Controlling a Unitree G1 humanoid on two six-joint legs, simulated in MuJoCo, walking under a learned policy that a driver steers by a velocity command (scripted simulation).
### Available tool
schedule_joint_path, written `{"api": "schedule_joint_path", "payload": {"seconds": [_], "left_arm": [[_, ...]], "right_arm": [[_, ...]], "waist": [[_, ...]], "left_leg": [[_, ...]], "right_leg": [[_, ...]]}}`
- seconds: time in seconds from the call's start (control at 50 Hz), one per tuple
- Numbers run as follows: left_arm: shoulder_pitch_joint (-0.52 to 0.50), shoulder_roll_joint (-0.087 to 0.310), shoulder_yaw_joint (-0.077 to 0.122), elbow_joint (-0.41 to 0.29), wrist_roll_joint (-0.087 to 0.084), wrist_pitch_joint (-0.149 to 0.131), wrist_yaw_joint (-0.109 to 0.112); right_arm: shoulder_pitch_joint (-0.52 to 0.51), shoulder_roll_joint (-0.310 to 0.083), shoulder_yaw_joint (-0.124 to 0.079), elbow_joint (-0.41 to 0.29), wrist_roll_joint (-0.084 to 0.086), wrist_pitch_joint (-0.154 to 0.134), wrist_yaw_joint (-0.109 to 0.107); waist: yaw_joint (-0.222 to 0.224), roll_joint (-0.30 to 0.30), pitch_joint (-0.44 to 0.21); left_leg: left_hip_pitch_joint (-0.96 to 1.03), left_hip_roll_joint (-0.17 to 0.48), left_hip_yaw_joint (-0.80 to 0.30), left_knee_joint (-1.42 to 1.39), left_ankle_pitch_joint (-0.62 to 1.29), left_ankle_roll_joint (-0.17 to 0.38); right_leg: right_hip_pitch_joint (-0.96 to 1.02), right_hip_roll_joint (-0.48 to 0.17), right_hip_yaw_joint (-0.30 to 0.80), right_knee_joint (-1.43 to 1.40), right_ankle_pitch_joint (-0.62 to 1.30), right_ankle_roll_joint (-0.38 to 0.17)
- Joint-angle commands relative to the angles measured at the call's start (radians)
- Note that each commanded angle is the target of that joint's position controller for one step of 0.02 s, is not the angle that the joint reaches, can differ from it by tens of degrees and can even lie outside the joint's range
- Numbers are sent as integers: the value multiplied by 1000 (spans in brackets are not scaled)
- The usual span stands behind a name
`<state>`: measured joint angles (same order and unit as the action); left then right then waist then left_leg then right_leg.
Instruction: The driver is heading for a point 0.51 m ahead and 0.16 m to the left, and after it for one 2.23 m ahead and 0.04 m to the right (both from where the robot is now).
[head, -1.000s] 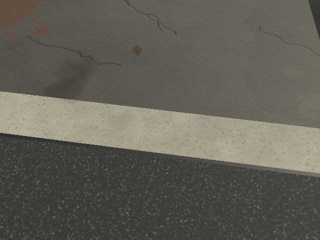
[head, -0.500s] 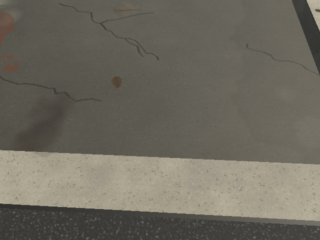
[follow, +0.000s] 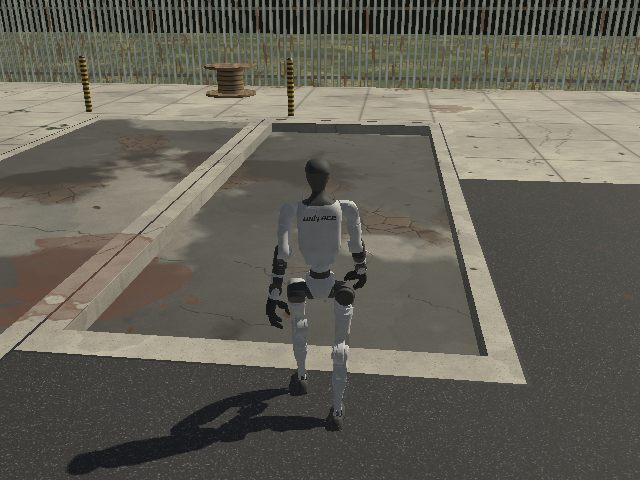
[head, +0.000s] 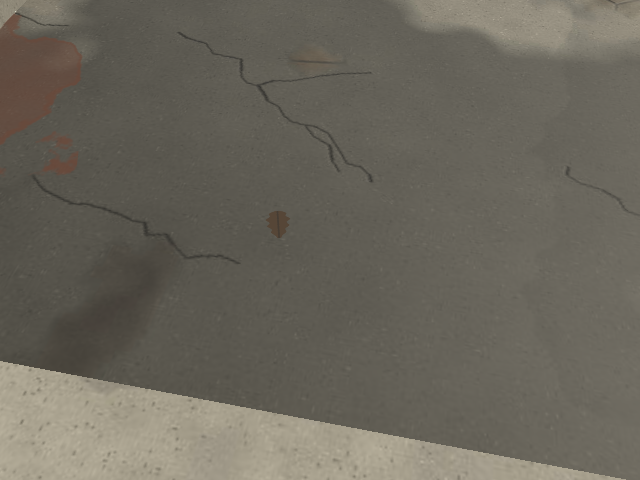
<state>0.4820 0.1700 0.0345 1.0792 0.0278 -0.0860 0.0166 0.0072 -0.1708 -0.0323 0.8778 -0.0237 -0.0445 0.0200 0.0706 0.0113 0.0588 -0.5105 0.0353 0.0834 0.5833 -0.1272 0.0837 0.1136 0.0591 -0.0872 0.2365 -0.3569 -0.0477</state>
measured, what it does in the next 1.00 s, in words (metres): walks ahead, turning left: left foot, then right foot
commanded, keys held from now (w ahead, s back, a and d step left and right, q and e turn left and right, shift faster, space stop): w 0.30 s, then w+q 0.70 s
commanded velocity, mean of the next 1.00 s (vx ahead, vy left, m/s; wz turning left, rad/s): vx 0.50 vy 0.00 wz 0.28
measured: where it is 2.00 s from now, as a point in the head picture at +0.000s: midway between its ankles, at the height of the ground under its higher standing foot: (228, 311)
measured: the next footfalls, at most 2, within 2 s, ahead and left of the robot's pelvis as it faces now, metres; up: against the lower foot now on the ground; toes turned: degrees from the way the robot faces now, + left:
left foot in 0.04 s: +0.18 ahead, +0.09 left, +0.00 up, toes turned +4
right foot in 0.58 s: +0.45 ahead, -0.07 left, +0.00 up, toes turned +5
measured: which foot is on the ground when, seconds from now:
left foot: up 0.00-0.02, down 0.04-0.60, up 0.62-1.00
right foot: down 0.00-0.04, up 0.06-0.56, down 0.58-1.00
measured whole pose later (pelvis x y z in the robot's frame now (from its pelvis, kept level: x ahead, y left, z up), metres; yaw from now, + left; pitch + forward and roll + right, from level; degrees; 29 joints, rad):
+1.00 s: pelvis +0.47 +0.02 +0.01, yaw +19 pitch -1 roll -1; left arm 0.45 0.24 0.05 0.93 0.04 -0.09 0.01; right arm 0.14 -0.27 -0.08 0.87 -0.04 0.04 0.05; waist 0.05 0.04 0.03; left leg -0.69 0.09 -0.03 1.02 0.03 0.07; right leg 0.01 0.01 -0.25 0.31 -0.31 -0.04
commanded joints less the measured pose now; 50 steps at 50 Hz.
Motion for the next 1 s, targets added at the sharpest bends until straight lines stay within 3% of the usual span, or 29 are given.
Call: {"api": "schedule_joint_path", "payload": {"seconds": [0.02, 0.04, 0.06, 0.08, 0.1, 0.12, 0.16, 0.18, 0.22, 0.28, 0.36, 0.42, 0.5, 0.54, 0.56, 0.58, 0.6, 0.62, 0.64, 0.66, 0.68, 0.72, 0.78, 0.84, 0.88, 0.9, 0.92, 1.0], "left_arm": [[-9, 162, 29, -24, -4, 2, 7], [-14, 141, 22, -46, -15, 1, 2], [77, 39, 3, -76, -50, 0, -10], [43, 127, 29, -69, -29, 1, -8], [-33, 136, 36, -96, -24, 1, -8], [-90, 125, 33, -111, -21, -4, -12], [-87, 95, 35, -109, 1, 17, -20], [-72, 79, 35, -103, 5, 32, -26], [-99, 70, 35, -117, 4, 52, -33], [-236, 81, 33, -172, 4, 67, -41], [-403, 76, 22, -235, -3, 60, -42], [-497, 78, 16, -274, -7, 53, -46], [-531, 101, 10, -310, -13, 46, -39], [-411, 136, 21, -288, -15, 32, -32], [-278, 160, 34, -248, -13, 22, -26], [-128, 197, 47, -219, 2, 8, -15], [-13, 276, 61, -224, 22, -1, -7], [-71, 301, 67, -233, 3, 14, -13], [-171, 205, 51, -268, -3, 24, -19], [-245, 149, 34, -287, -5, 21, -23], [-261, 128, 27, -283, -2, 13, -24], [-233, 126, 25, -267, -10, -9, -18], [-176, 152, 34, -251, -17, -33, -15], [-131, 174, 36, -239, -12, -21, -7], [-88, 183, 40, -218, -12, -14, -2], [-74, 182, 40, -213, -7, -10, -5], [-37, 192, 43, -198, 6, -15, -4], [13, 185, 38, -185, 15, -22, -4]], "right_arm": [[245, -113, -44, 32, -5, -29, -16], [429, -177, -67, 80, -27, -39, -27], [516, -285, -91, 85, -41, -37, -28], [457, -262, -88, 82, 2, -20, -18], [349, -213, -73, 68, 10, -16, -17], [286, -149, -56, 57, 8, -22, -13], [266, -85, -35, 77, 8, -37, -21], [290, -77, -31, 89, 8, -45, -23], [350, -102, -34, 110, 11, -59, -26], [402, -122, -34, 119, 15, -61, -26], [483, -112, -24, 133, 18, -53, -28], [514, -136, -23, 135, 23, -49, -35], [502, -148, -28, 127, 4, -33, -34], [446, -184, -41, 107, 0, -30, -42], [421, -196, -46, 98, 3, -29, -42], [402, -185, -46, 83, 13, -27, -40], [454, -108, -30, 49, 16, -25, -41], [580, -62, -31, 51, 38, -17, -34], [528, -162, -53, 76, 21, -5, -37], [447, -170, -62, 60, 22, -1, -26], [416, -143, -61, 52, 23, 7, -22], [405, -115, -60, 44, 4, 37, -8], [344, -122, -63, 16, 7, 63, 6], [253, -133, -62, -20, 9, 75, 24], [193, -123, -50, -42, -1, 76, 28], [174, -128, -50, -47, -2, 78, 32], [181, -145, -57, -40, -15, 82, 31], [75, -157, -63, -64, -28, 78, 35]], "waist": [[-166, -59, -81], [-226, 2, -193], [-194, 218, -326], [-186, 128, -314], [-137, 80, -153], [-119, 24, -73], [-57, 45, -25], [-45, 50, -31], [-34, 43, -19], [-50, 41, 22], [-88, 40, 47], [-117, 52, 34], [-113, 79, 20], [-50, 80, -3], [4, 62, -58], [74, -9, -144], [60, -163, -295], [-24, -357, -339], [-37, -162, -187], [-49, -71, -86], [-69, -48, -43], [-97, -82, -21], [-103, -68, -16], [-88, -69, -7], [-67, -76, -13], [-59, -76, -14], [-55, -83, -25], [-22, -85, 25]], "left_leg": [[301, -78, 40, -111, -18, 60], [569, 56, -111, -129, -60, 106], [844, 361, -595, -224, -164, 224], [790, 369, -743, -324, -204, 242], [659, 338, -583, -329, -223, 215], [530, 293, -474, -366, -146, 185], [385, 205, -320, -403, -21, 119], [364, 188, -283, -410, 27, 112], [350, 175, -241, -424, 112, 117], [366, 163, -206, -463, 130, 118], [403, 136, -185, -452, 270, 111], [477, 125, -189, -412, 399, 101], [504, 134, -203, -337, 505, 116], [495, 133, -218, -249, 591, 96], [492, 116, -218, -109, 634, 85], [404, 67, -180, 113, 509, 63], [255, -17, -121, 409, 19, 52], [-28, -137, -118, 625, -433, 32], [-102, -61, -171, 690, -351, 37], [-83, -30, -174, 679, -268, 28], [-55, 5, -171, 643, -229, 19], [-13, 46, -172, 580, -179, -1], [-70, 58, -167, 534, -84, -15], [-158, 58, -157, 450, 6, -22], [-188, 57, -126, 435, 66, -36], [-200, 62, -123, 403, 80, -40], [-240, 68, -139, 475, 131, -25], [-309, 59, -94, 469, 213, 2]], "right_leg": [[-67, -244, 60, 324, 932, -109], [-253, -197, 29, 588, 701, -83], [-606, -20, -22, 975, 41, -27], [-714, -5, 129, 1095, -137, -41], [-773, -63, 144, 1110, -65, -48], [-756, -100, 142, 1056, 9, -48], [-664, -145, 136, 949, 68, -34], [-634, -147, 131, 927, 79, -25], [-655, -149, 114, 890, 107, -9], [-761, -173, 90, 781, 218, 14], [-773, -163, 52, 557, 349, 34], [-746, -121, 42, 429, 396, 38], [-642, -83, 43, 414, 288, 28], [-486, -53, 69, 339, 212, 8], [-355, -32, 69, 286, 188, -8], [-159, -102, 132, 197, 213, -39], [45, -368, 398, 176, 167, -75], [148, -486, 746, 63, 57, -191], [14, -452, 655, 34, -3, -188], [-119, -418, 515, 9, 67, -183], [-202, -389, 412, -17, 179, -162], [-272, -339, 284, -57, 268, -125], [-246, -329, 181, -89, 386, -113], [-193, -312, 84, -87, 511, -111], [-159, -306, 24, -69, 571, -113], [-139, -305, 10, -66, 546, -120], [-84, -341, 17, -26, 600, -135], [-64, -349, -38, 53, 506, -132]]}}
